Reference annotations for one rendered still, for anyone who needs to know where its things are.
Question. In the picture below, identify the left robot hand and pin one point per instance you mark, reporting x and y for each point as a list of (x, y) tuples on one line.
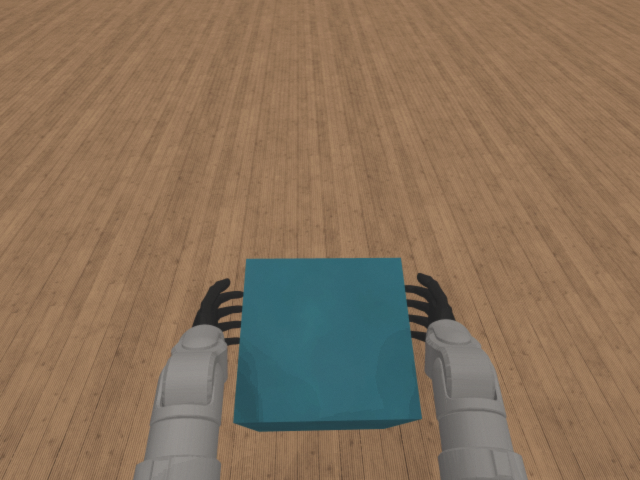
[(209, 313)]

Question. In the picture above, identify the left robot forearm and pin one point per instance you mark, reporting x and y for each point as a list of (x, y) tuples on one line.
[(184, 427)]

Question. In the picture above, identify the carton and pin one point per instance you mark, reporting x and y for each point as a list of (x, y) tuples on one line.
[(325, 344)]

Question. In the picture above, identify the right robot forearm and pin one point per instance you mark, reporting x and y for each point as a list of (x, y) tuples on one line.
[(475, 438)]

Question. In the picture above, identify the right robot hand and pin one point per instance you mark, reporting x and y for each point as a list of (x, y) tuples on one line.
[(437, 307)]

